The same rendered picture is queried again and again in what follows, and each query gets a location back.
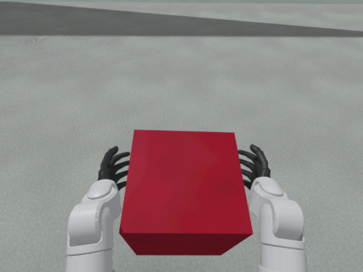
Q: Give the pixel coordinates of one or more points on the carton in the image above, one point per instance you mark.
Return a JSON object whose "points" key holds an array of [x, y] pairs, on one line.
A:
{"points": [[184, 194]]}

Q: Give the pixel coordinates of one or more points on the left robot forearm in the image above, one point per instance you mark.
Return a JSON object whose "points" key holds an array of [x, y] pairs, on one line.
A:
{"points": [[90, 229]]}

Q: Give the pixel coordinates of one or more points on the right robot hand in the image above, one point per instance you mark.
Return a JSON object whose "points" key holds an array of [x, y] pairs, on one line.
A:
{"points": [[259, 168]]}

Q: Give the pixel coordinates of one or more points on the right robot forearm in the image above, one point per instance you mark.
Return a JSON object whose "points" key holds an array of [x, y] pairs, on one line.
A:
{"points": [[281, 228]]}

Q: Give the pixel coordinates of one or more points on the left robot hand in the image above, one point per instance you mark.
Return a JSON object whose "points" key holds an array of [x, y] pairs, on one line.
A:
{"points": [[108, 168]]}

